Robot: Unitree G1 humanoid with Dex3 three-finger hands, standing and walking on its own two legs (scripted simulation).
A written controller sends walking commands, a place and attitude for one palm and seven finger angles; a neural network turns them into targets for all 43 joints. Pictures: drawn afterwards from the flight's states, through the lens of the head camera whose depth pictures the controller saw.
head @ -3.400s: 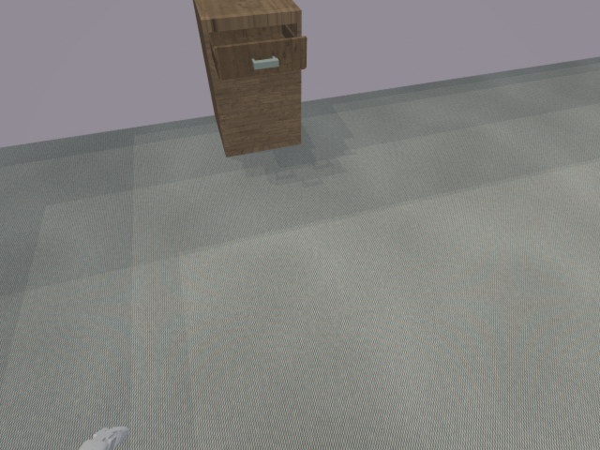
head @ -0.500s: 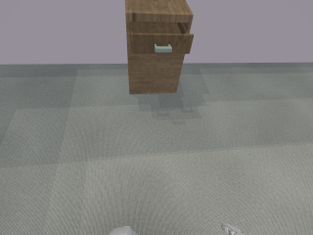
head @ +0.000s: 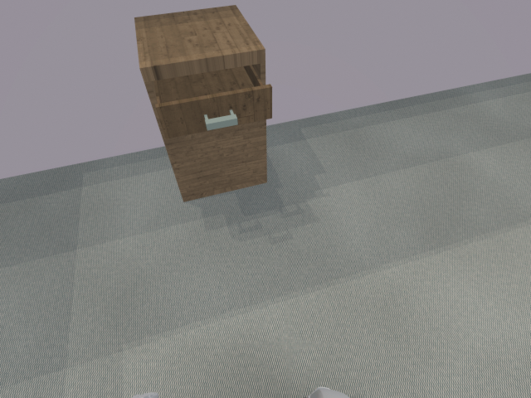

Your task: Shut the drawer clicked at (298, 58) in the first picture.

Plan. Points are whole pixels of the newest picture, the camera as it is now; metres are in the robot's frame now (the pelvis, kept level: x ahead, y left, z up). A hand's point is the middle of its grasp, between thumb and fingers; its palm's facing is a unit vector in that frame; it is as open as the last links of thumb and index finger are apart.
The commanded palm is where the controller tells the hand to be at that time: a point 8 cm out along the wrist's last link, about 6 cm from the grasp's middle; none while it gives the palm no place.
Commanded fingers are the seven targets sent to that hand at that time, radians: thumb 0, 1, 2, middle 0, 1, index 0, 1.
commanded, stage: stand and wait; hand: left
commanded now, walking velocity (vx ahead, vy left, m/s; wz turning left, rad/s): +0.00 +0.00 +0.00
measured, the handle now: (220, 118) +0.97 +0.16 -0.18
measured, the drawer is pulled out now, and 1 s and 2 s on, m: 0.16 0.16 0.16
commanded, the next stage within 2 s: look at it before walking up in 0.94 s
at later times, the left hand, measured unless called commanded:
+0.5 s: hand out of the picture +0.07 +0.17 -0.17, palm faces +0.10 -0.98 -0.16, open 7.3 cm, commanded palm none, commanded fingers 0.00 0.90 0.90 -0.20 -0.30 -0.20 -0.30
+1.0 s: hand out of the picture +0.04 +0.16 -0.16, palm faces +0.06 -0.99 -0.15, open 7.4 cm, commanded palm none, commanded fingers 0.00 0.90 0.90 -0.20 -0.30 -0.20 -0.30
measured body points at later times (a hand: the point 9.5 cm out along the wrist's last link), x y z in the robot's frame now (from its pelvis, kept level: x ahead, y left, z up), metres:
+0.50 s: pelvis +0.05 -0.01 +0.01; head +0.04 +0.01 +0.46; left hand +0.06 +0.22 -0.16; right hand +0.06 -0.23 -0.14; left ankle +0.05 +0.11 -0.73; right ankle +0.10 -0.10 -0.73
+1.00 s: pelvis +0.07 +0.01 +0.02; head +0.08 +0.01 +0.47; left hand +0.04 +0.21 -0.15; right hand +0.05 -0.18 -0.15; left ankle +0.05 +0.11 -0.73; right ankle +0.10 -0.10 -0.73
